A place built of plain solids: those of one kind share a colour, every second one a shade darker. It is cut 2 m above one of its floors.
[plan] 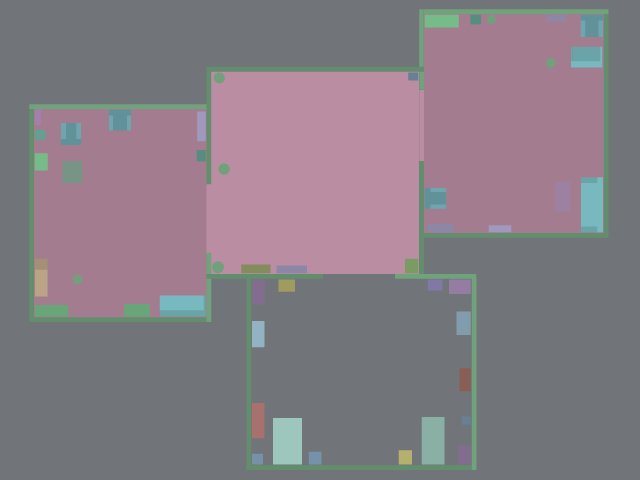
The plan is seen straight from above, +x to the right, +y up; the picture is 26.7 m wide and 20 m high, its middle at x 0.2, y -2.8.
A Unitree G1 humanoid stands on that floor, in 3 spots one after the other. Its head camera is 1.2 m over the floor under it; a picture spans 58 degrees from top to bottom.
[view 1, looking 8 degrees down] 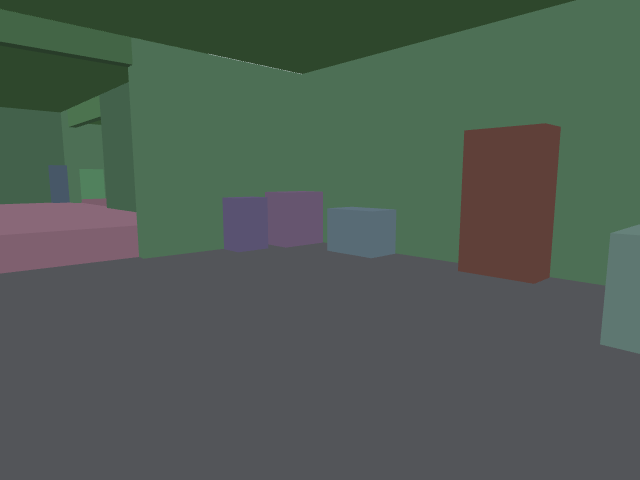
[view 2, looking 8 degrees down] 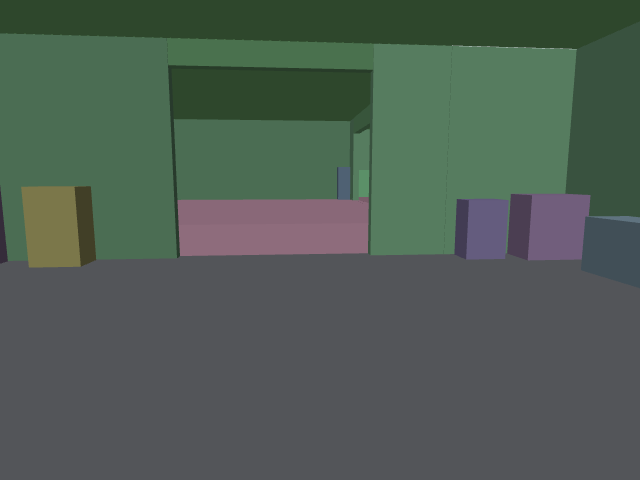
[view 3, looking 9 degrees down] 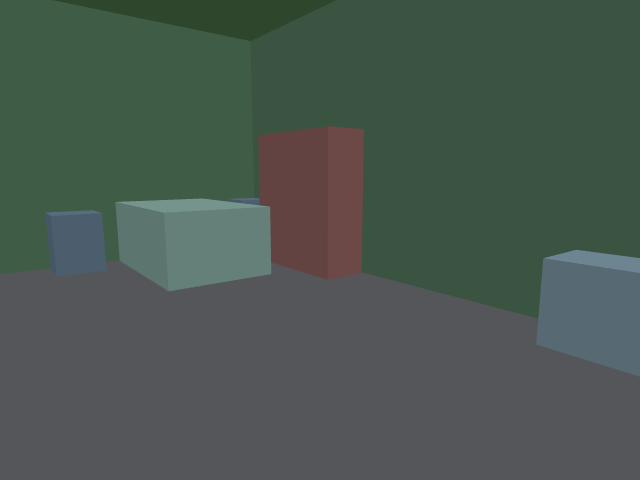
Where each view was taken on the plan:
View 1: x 0.86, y -10.99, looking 47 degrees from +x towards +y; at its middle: chest_drawers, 8.21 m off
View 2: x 1.94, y -11.10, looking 85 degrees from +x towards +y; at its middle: floor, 6.98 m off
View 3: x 0.86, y -5.92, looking -128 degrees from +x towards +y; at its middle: clothes_rail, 4.89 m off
